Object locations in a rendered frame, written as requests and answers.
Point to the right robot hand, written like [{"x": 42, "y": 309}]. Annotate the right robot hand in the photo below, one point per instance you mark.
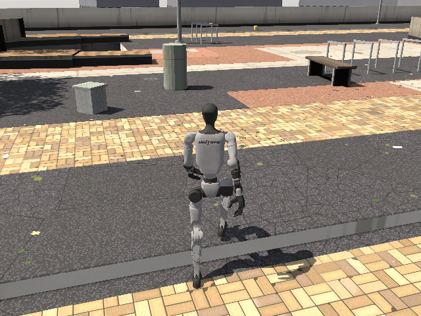
[{"x": 241, "y": 201}]

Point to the left robot thigh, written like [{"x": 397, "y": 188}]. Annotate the left robot thigh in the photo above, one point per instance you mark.
[{"x": 195, "y": 207}]

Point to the left robot hand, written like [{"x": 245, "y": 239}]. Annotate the left robot hand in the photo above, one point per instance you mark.
[{"x": 196, "y": 171}]

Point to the left robot upper arm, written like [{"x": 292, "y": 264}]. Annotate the left robot upper arm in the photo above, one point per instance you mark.
[{"x": 188, "y": 148}]

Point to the robot left shin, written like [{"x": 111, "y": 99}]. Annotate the robot left shin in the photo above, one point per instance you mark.
[{"x": 195, "y": 254}]

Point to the robot left forearm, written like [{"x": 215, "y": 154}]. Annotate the robot left forearm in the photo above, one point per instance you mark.
[{"x": 189, "y": 169}]

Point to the right robot upper arm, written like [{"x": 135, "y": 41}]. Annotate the right robot upper arm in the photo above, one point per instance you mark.
[{"x": 232, "y": 149}]

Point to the robot right forearm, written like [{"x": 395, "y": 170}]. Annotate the robot right forearm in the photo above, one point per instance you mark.
[{"x": 236, "y": 177}]

